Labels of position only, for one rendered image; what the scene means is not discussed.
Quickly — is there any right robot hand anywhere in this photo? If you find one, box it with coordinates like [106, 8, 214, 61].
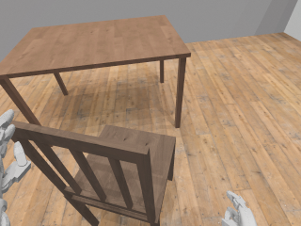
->
[221, 190, 258, 226]

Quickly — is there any chair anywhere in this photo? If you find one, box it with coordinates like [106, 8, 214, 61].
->
[10, 120, 176, 226]

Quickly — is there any table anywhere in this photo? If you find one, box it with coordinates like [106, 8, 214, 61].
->
[0, 15, 191, 147]

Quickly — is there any left robot forearm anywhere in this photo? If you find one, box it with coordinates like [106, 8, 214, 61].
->
[0, 198, 10, 226]

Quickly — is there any left robot hand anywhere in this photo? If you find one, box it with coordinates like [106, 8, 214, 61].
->
[0, 109, 31, 199]

